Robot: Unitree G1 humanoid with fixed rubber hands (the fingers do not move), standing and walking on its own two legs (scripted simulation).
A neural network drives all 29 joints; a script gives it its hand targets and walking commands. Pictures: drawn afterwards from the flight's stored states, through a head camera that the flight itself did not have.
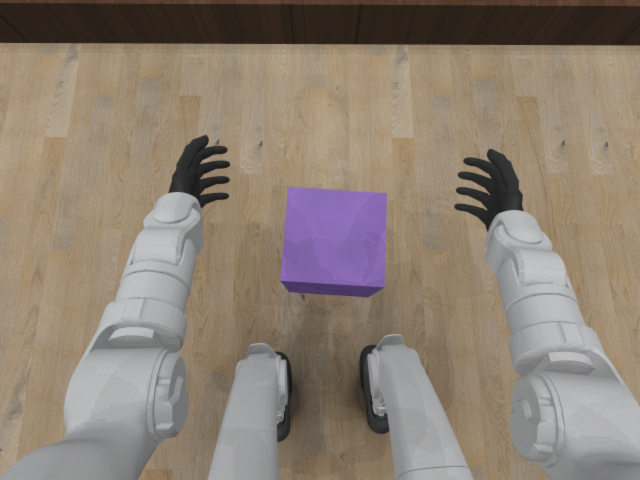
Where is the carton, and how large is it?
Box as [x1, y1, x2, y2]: [280, 187, 386, 296]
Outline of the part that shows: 288,187 280,280 289,291 358,296 369,296 384,286 386,193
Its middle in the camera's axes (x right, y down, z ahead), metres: +0.03 +0.02 +0.92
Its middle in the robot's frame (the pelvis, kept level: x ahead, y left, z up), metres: +0.46 -0.04 -0.52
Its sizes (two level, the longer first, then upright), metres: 0.210 0.200 0.250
